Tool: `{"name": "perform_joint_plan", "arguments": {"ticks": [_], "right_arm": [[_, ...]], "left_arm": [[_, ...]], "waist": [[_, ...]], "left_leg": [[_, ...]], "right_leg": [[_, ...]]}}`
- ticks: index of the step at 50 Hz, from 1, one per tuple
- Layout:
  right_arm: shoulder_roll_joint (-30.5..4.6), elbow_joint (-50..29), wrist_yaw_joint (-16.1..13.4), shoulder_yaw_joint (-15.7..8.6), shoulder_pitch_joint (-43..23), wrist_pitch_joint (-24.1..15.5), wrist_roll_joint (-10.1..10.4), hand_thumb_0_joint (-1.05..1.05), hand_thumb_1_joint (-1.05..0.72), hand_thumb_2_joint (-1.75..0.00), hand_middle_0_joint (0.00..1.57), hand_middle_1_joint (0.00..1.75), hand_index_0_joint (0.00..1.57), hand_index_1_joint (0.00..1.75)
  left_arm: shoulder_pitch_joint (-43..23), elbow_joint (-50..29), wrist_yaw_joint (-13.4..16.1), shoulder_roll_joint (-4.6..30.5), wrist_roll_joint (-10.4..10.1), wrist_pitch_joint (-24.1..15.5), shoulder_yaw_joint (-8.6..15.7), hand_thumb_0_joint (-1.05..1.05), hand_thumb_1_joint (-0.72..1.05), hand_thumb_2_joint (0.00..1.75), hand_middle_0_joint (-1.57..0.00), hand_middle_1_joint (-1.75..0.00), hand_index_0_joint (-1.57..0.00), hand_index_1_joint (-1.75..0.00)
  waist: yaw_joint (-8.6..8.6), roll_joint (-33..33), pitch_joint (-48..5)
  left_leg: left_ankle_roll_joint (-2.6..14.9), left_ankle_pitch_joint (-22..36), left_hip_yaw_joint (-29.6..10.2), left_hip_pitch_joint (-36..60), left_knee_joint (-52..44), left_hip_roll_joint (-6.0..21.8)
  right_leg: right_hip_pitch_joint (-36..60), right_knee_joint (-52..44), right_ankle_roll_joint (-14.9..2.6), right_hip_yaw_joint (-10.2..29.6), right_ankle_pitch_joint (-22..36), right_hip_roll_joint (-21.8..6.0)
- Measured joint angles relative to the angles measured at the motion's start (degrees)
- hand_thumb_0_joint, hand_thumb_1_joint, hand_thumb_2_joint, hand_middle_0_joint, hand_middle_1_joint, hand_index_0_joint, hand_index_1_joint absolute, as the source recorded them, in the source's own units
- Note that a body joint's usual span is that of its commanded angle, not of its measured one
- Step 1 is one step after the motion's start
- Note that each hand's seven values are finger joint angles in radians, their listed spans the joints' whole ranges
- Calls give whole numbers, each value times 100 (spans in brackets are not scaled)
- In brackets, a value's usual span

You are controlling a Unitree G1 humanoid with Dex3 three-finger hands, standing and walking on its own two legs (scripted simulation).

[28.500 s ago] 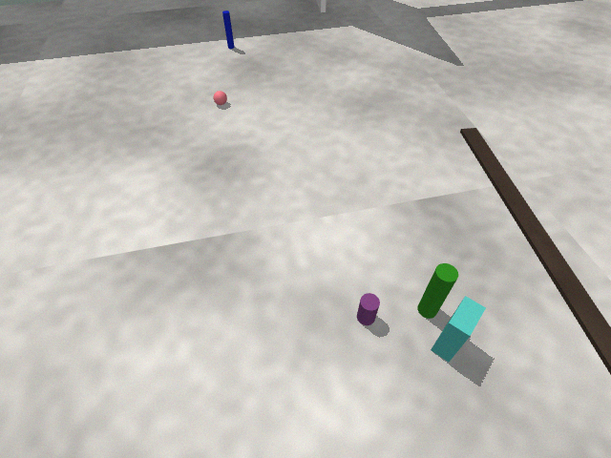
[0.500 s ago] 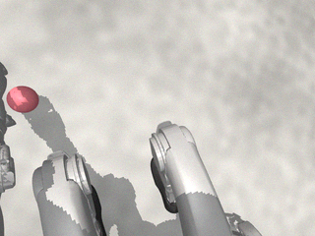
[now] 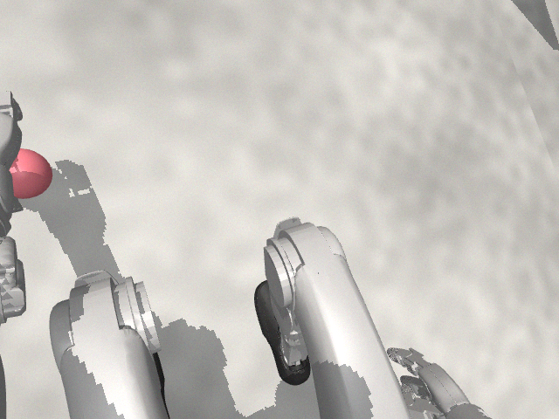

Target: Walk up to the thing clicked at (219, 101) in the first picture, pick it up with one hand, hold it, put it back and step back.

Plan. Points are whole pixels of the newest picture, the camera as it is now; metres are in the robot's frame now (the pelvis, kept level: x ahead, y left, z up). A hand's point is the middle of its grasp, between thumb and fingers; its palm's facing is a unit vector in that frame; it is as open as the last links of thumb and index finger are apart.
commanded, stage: rest palm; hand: left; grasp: from above
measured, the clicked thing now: (22, 173) +0.50 +0.26 -0.28
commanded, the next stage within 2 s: close in 1.02 s
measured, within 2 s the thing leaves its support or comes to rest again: neither
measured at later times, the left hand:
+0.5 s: hand (9, 173) +0.48 +0.27 -0.23, palm faces -0.46 -0.10 -0.89, open 13.9 cm
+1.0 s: hand (12, 174) +0.49 +0.27 -0.25, palm faces -0.44 -0.10 -0.89, open 13.7 cm
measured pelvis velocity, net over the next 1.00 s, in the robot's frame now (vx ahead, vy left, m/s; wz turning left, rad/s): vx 0.00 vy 0.00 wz -0.07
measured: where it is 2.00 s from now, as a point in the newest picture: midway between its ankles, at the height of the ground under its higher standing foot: (222, 379)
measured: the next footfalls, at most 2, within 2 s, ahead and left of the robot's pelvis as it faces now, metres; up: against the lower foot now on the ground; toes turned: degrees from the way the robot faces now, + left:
none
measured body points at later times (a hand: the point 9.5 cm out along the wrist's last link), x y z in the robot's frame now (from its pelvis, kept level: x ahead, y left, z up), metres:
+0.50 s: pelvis +0.01 -0.01 -0.01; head +0.28 +0.08 +0.33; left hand +0.50 +0.27 -0.18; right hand +0.01 -0.27 -0.08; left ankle +0.07 +0.12 -0.29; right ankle +0.11 -0.14 -0.29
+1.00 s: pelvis +0.00 +0.00 -0.01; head +0.28 +0.10 +0.32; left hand +0.51 +0.27 -0.20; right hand +0.01 -0.26 -0.07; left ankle +0.07 +0.12 -0.29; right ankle +0.11 -0.14 -0.29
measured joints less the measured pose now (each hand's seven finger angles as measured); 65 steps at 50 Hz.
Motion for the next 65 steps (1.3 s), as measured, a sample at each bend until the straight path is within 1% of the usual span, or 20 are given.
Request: {"name": "perform_joint_plan", "arguments": {"ticks": [4,7,9,12,14,17,20,23,26,29,34,40,44,45,47,51,57,61,65], "right_arm": [[17,30,57,133,228,-38,-34,0,-91,-89,20,30,20,30],[30,62,96,220,364,-74,-81,0,-91,-89,20,30,20,30],[30,84,130,265,428,-116,-128,0,-90,-89,20,30,20,30],[23,134,180,314,483,-186,-189,0,-90,-89,20,30,20,30],[17,148,206,334,502,-212,-210,0,-90,-89,20,30,20,30],[4,148,247,350,492,-233,-257,0,-90,-89,20,30,20,30],[-30,128,288,372,454,-255,-296,0,-90,-89,20,30,20,30],[-71,106,306,392,380,-295,-310,0,-90,-89,20,30,20,30],[-111,64,316,412,284,-355,-321,0,-90,-89,20,30,20,30],[-138,17,336,423,204,-409,-334,0,-90,-89,20,30,20,30],[-184,-31,377,485,117,-510,-367,0,-90,-89,20,30,20,30],[-195,-23,434,558,85,-610,-424,0,-90,-90,20,30,20,30],[-195,-21,475,606,103,-646,-436,0,-91,-90,20,30,20,30],[-195,-21,488,613,112,-656,-444,0,-91,-90,20,30,20,30],[-201,-14,515,635,124,-681,-456,0,-91,-90,20,30,20,30],[-217,-19,537,668,153,-720,-453,0,-91,-90,20,30,20,30],[-227,-40,561,752,195,-719,-465,0,-91,-90,20,30,20,30],[-236,-71,577,825,197,-734,-481,0,-91,-90,20,30,20,30],[-242,-98,580,870,176,-769,-492,0,-91,-90,20,30,20,30]], "left_arm": [[106,-33,-17,153,-66,-14,168,0,-48,97,-8,-104,-9,-103],[197,-109,-8,309,-91,-97,338,0,-49,97,-8,-103,-9,-102],[229,-152,-6,423,-110,-159,407,0,-49,97,-8,-103,-9,-102],[241,-191,14,552,-159,-246,417,0,-49,96,-8,-103,-8,-102],[283,-257,39,603,-177,-313,469,0,-49,97,-8,-103,-8,-102],[341,-254,95,667,-130,-385,544,0,-49,97,-8,-102,-8,-101],[348,-149,138,695,-106,-411,539,0,-49,99,-8,-102,-8,-102],[317,-24,195,701,-123,-429,472,0,-49,100,-9,-102,-8,-102],[282,59,245,727,-69,-451,422,0,-48,100,-9,-102,-9,-102],[236,152,327,760,-19,-459,435,0,-48,100,-9,-103,-9,-102],[118,338,432,824,13,-434,312,0,-47,101,-9,-104,-9,-103],[95,380,556,879,41,-384,301,0,-46,100,-10,-105,-10,-104],[76,437,629,950,40,-350,408,0,-47,100,-10,-105,-10,-104],[66,457,642,970,35,-333,404,0,-47,100,-10,-105,-10,-104],[40,499,645,1010,14,-302,372,0,-47,100,-10,-105,-10,-105],[34,523,632,1088,-60,-275,441,0,-47,101,-10,-106,-10,-105],[74,546,538,1138,-118,-329,390,0,-47,101,-10,-107,-10,-106],[106,520,542,1176,-85,-423,397,0,-44,99,-11,-108,-11,-106],[81,516,634,1256,-23,-490,418,0,-39,96,-13,-108,-15,-106]], "waist": [[-75,-3,168],[-111,-21,307],[-132,-37,402],[-149,-62,509],[-148,-69,544],[-163,-81,552],[-176,-97,531],[-174,-109,511],[-185,-138,528],[-208,-186,562],[-242,-276,622],[-279,-337,696],[-316,-345,722],[-325,-348,729],[-341,-352,751],[-368,-339,805],[-379,-349,881],[-385,-388,940],[-406,-448,967]], "left_leg": [[-18,-40,-36,-31,77,13],[-41,-80,-75,-34,136,25],[-56,-107,-108,-32,183,27],[-85,-147,-162,-32,251,27],[-109,-176,-207,-31,287,29],[-141,-220,-263,-8,322,33],[-160,-251,-309,20,351,36],[-160,-263,-345,31,367,43],[-152,-261,-363,47,378,51],[-145,-247,-369,67,387,53],[-129,-214,-394,62,417,49],[-104,-215,-415,68,443,56],[-95,-229,-436,65,460,56],[-94,-233,-440,65,465,57],[-86,-243,-448,68,481,60],[-70,-242,-472,49,512,60],[-62,-239,-492,59,520,66],[-62,-246,-517,95,526,67],[-64,-248,-547,103,545,72]], "right_leg": [[-47,60,20,-22,-8,23],[-68,104,50,-45,-15,43],[-71,136,87,-65,-22,54],[-76,181,103,-103,-36,65],[-80,197,91,-139,-44,74],[-69,212,82,-184,-58,83],[-48,222,99,-218,-66,91],[-33,213,108,-248,-60,102],[-7,199,114,-264,-44,114],[23,194,103,-272,-28,119],[44,192,84,-297,6,126],[77,178,82,-319,17,138],[90,171,75,-341,9,140],[91,172,73,-344,8,141],[98,176,89,-350,5,147],[102,175,105,-370,12,154],[124,159,93,-392,24,160],[164,148,121,-410,29,164],[178,143,137,-433,43,175]]}}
